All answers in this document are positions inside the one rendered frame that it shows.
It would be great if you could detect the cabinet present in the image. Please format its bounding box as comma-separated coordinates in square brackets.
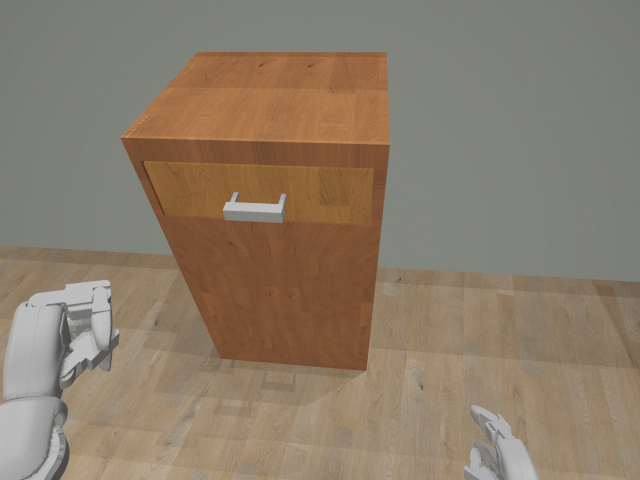
[120, 52, 390, 371]

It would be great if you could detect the left robot forearm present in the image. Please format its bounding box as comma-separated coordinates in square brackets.
[0, 396, 70, 480]

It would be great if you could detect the drawer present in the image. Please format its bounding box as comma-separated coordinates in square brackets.
[144, 161, 374, 224]

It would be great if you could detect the right robot hand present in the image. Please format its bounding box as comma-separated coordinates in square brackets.
[464, 405, 540, 480]

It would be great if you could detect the handle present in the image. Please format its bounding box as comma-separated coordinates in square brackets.
[223, 192, 287, 223]

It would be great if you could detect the left robot hand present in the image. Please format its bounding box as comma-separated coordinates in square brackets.
[3, 280, 119, 403]

